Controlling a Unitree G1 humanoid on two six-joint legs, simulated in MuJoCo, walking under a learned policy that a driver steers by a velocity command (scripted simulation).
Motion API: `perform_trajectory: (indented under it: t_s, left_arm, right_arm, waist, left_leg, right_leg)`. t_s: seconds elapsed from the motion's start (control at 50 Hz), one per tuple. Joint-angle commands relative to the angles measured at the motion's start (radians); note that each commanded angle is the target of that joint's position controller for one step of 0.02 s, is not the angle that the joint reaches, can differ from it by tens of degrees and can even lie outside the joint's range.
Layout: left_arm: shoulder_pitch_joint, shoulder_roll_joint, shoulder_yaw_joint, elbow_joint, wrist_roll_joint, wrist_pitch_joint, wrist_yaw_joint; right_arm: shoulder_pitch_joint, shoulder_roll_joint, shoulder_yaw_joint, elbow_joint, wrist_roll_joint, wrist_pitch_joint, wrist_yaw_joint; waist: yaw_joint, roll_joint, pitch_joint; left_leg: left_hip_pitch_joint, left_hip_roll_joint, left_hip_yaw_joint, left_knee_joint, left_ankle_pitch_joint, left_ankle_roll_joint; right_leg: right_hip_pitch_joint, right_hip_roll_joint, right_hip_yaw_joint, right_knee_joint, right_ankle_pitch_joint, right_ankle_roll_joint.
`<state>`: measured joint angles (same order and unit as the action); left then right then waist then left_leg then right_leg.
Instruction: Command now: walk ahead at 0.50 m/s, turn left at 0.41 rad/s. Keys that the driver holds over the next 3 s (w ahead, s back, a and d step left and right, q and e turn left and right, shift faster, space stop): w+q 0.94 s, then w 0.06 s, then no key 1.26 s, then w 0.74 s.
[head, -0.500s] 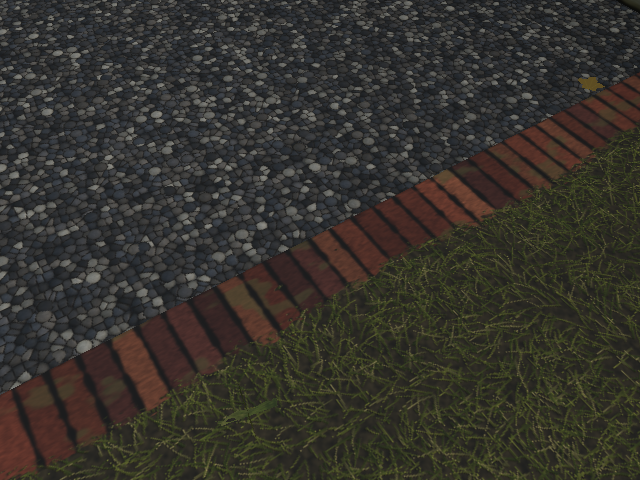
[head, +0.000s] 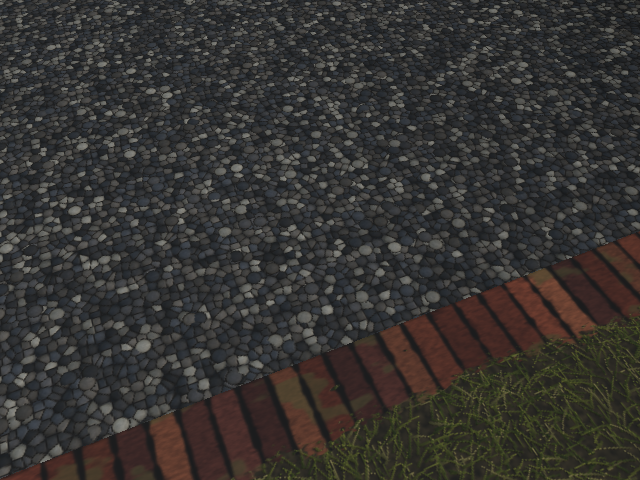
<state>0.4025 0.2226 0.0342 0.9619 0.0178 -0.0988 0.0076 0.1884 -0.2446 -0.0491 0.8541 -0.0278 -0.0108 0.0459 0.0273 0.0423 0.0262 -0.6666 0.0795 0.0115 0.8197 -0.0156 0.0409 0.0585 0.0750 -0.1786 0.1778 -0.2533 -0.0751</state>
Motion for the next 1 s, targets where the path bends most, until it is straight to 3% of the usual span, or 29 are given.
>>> perform_trajectory:
  t_s: [0.02,0.06,0.1,0.14,0.16,0.18,0.2,0.22,0.24,0.26,0.3,0.34,0.38,0.46,0.58,0.64,0.66,0.68,0.7,0.72,0.74,0.76,0.78,0.8,0.84,0.9,1.0]
  left_arm:
    - [0.03,0.118,0.018,-0.025,0.001,-0.011,0.013]
    - [0.046,0.131,0.019,-0.01,0.005,-0.003,0.02]
    - [0.03,0.156,0.024,-0.009,0.008,0.004,0.027]
    - [0.011,0.187,0.033,-0.014,0.013,0.02,0.03]
    - [-0.003,0.197,0.035,-0.025,0.008,0.028,0.028]
    - [-0.007,0.165,0.027,-0.061,0.005,0.023,0.023]
    - [-0.001,0.089,0.018,-0.128,-0.011,0.012,0.001]
    - [-0.11,0.152,0.025,-0.151,0.006,-0.001,-0.005]
    - [-0.152,0.135,0.019,-0.17,-0.006,-0.015,-0.009]
    - [-0.135,0.131,0.019,-0.161,-0.008,-0.019,-0.007]
    - [-0.109,0.112,0.015,-0.159,0.024,0.018,-0.008]
    - [-0.106,0.099,0.014,-0.168,0.034,0.051,-0.014]
    - [-0.164,0.094,0.012,-0.196,0.032,0.062,-0.019]
    - [-0.331,0.098,0.009,-0.256,0.026,0.064,-0.023]
    - [-0.487,0.109,-0.003,-0.324,0.013,0.046,-0.031]
    - [-0.4,0.144,0.005,-0.316,0.007,0.032,-0.027]
    - [-0.307,0.167,0.015,-0.289,0.005,0.026,-0.018]
    - [-0.176,0.193,0.028,-0.255,0.01,0.013,-0.007]
    - [-0.022,0.264,0.045,-0.247,0.033,0.005,0.011]
    - [-0.016,0.348,0.062,-0.257,0.05,0.017,0.018]
    - [-0.066,0.289,0.06,-0.257,0.03,0.032,0.011]
    - [-0.13,0.191,0.038,-0.272,0.021,0.035,0.008]
    - [-0.168,0.143,0.025,-0.268,0.018,0.033,0.003]
    - [-0.171,0.131,0.021,-0.259,0.019,0.029,0.004]
    - [-0.142,0.131,0.021,-0.232,0.01,0.012,0.002]
    - [-0.108,0.144,0.029,-0.209,-0.002,-0.009,-0.008]
    - [-0.054,0.142,0.032,-0.167,0.005,-0.009,-0.015]
  right_arm:
    - [-0.139,-0.022,0.009,-0.105,-0.004,-0.016,0.01]
    - [-0.159,-0.025,0.01,-0.123,-0.005,-0.018,0.012]
    - [-0.117,-0.038,0.003,-0.119,-0.006,-0.016,0.006]
    - [0.028,-0.072,-0.016,-0.082,-0.01,-0.019,-0.002]
    - [0.169,-0.103,-0.035,-0.039,-0.019,-0.027,-0.009]
    - [0.303,-0.2,-0.067,-0.013,-0.027,-0.028,-0.024]
    - [0.236,-0.286,-0.09,-0.036,-0.004,-0.017,-0.028]
    - [0.229,-0.269,-0.089,-0.037,0.024,-0.007,-0.029]
    - [0.177,-0.222,-0.077,-0.035,0.024,-0.008,-0.037]
    - [0.144,-0.166,-0.062,-0.03,0.021,-0.01,-0.038]
    - [0.087,-0.126,-0.047,-0.039,0.027,-0.025,-0.044]
    - [0.106,-0.14,-0.048,-0.035,0.031,-0.045,-0.04]
    - [0.135,-0.166,-0.054,-0.032,0.029,-0.051,-0.039]
    - [0.212,-0.17,-0.056,-0.026,0.03,-0.045,-0.039]
    - [0.288,-0.187,-0.06,-0.03,0.014,-0.04,-0.051]
    - [0.223,-0.212,-0.066,-0.057,0.008,-0.042,-0.06]
    - [0.193,-0.223,-0.068,-0.067,0.008,-0.045,-0.057]
    - [0.176,-0.217,-0.065,-0.069,0.016,-0.052,-0.048]
    - [0.185,-0.15,-0.046,-0.094,0.029,-0.061,-0.038]
    - [0.29,-0.062,-0.027,-0.126,0.055,-0.058,-0.04]
    - [0.304,-0.147,-0.034,-0.103,0.02,-0.043,-0.049]
    - [0.238,-0.165,-0.039,-0.093,0.008,-0.035,-0.044]
    - [0.189,-0.149,-0.035,-0.099,0.007,-0.032,-0.034]
    - [0.171,-0.136,-0.035,-0.102,0.0,-0.024,-0.025]
    - [0.171,-0.122,-0.032,-0.105,-0.01,-0.002,-0.008]
    - [0.099,-0.105,-0.026,-0.14,-0.009,0.012,0.007]
    - [-0.055,-0.071,-0.007,-0.193,-0.007,0.007,0.02]
  waist:
    - [0.019,-0.092,0.096]
    - [0.017,-0.095,0.092]
    - [-0.012,-0.122,0.049]
    - [-0.078,-0.139,-0.045]
    - [-0.146,-0.11,-0.123]
    - [-0.197,-0.003,-0.223]
    - [-0.113,0.238,-0.289]
    - [-0.148,0.039,-0.245]
    - [-0.117,-0.012,-0.127]
    - [-0.066,-0.088,-0.037]
    - [-0.006,-0.076,-0.013]
    - [0.006,-0.049,-0.023]
    - [-0.004,-0.029,-0.009]
    - [-0.068,0.008,0.015]
    - [-0.127,0.03,0.012]
    - [-0.065,0.049,-0.002]
    - [-0.022,0.046,-0.038]
    - [0.048,-0.005,-0.105]
    - [0.102,-0.11,-0.25]
    - [0.034,-0.331,-0.334]
    - [0.002,-0.248,-0.278]
    - [-0.003,-0.119,-0.143]
    - [-0.01,-0.073,-0.065]
    - [-0.02,-0.111,-0.039]
    - [-0.033,-0.159,-0.025]
    - [-0.036,-0.146,-0.021]
    - [-0.011,-0.129,0.02]
  left_leg:
    - [-0.013,-0.01,0.064,-0.11,0.027,0.023]
    - [0.012,-0.034,0.099,-0.165,-0.037,0.053]
    - [0.107,-0.092,0.144,-0.187,-0.133,0.094]
    - [0.28,-0.162,0.164,-0.215,-0.232,0.143]
    - [0.48,-0.177,0.129,-0.297,-0.207,0.177]
    - [0.723,0.016,-0.132,-0.34,-0.283,0.244]
    - [0.974,0.265,-0.719,-0.483,-0.221,0.41]
    - [0.939,0.252,-0.68,-0.531,-0.177,0.399]
    - [0.819,0.237,-0.549,-0.542,-0.118,0.366]
    - [0.674,0.192,-0.456,-0.564,-0.004,0.315]
    - [0.531,0.1,-0.326,-0.589,0.1,0.265]
    - [0.49,0.06,-0.28,-0.599,0.173,0.263]
    - [0.473,0.035,-0.262,-0.617,0.161,0.251]
    - [0.531,0.011,-0.281,-0.613,0.127,0.206]
    - [0.662,0.034,-0.347,-0.522,0.234,0.189]
    - [0.622,0.046,-0.386,-0.451,0.291,0.143]
    - [0.586,0.028,-0.387,-0.374,0.368,0.122]
    - [0.537,-0.031,-0.344,-0.202,0.373,0.097]
    - [0.425,-0.096,-0.271,0.065,0.157,0.071]
    - [0.119,-0.25,-0.149,0.319,-0.532,0.041]
    - [0.022,-0.164,-0.14,0.432,-0.515,0.052]
    - [0.019,-0.116,-0.133,0.439,-0.414,0.048]
    - [0.04,-0.084,-0.118,0.397,-0.349,0.038]
    - [0.063,-0.06,-0.108,0.363,-0.324,0.029]
    - [0.093,-0.045,-0.088,0.349,-0.299,0.014]
    - [0.025,-0.028,-0.08,0.332,-0.235,0.002]
    - [-0.019,-0.025,-0.057,0.115,-0.081,-0.014]
  right_leg:
    - [-0.029,-0.302,0.044,-0.042,0.5,-0.067]
    - [0.038,-0.317,0.016,0.017,0.632,-0.055]
    - [0.077,-0.324,-0.019,0.14,0.934,-0.042]
    - [0.074,-0.328,-0.041,0.398,1.102,-0.038]
    - [-0.022,-0.31,-0.055,0.618,0.973,-0.023]
    - [-0.247,-0.264,-0.061,0.938,0.581,0.005]
    - [-0.685,-0.01,0.039,1.299,-0.261,0.064]
    - [-0.799,-0.071,0.223,1.316,-0.197,0.051]
    - [-0.817,-0.121,0.227,1.252,-0.107,0.047]
    - [-0.76,-0.155,0.218,1.144,-0.067,0.051]
    - [-0.643,-0.184,0.222,1.027,-0.061,0.078]
    - [-0.619,-0.18,0.201,0.963,-0.051,0.101]
    - [-0.651,-0.18,0.184,0.876,0.014,0.121]
    - [-0.725,-0.167,0.181,0.673,0.172,0.14]
    - [-0.719,-0.11,0.19,0.473,0.211,0.119]
    - [-0.522,-0.08,0.207,0.362,0.136,0.084]
    - [-0.381,-0.052,0.196,0.337,0.096,0.067]
    - [-0.195,-0.065,0.204,0.269,0.118,0.041]
    - [0.034,-0.267,0.402,0.232,-0.078,-0.008]
    - [0.237,-0.524,0.848,0.128,-0.162,-0.109]
    - [0.151,-0.523,0.96,0.101,-0.276,-0.14]
    - [0.016,-0.475,0.795,0.086,-0.274,-0.118]
    - [-0.086,-0.416,0.636,0.065,-0.149,-0.095]
    - [-0.138,-0.372,0.523,0.047,-0.038,-0.071]
    - [-0.186,-0.331,0.389,0.025,0.135,-0.059]
    - [-0.167,-0.342,0.29,-0.007,0.255,-0.079]
    - [-0.152,-0.311,0.149,-0.036,0.32,-0.081]
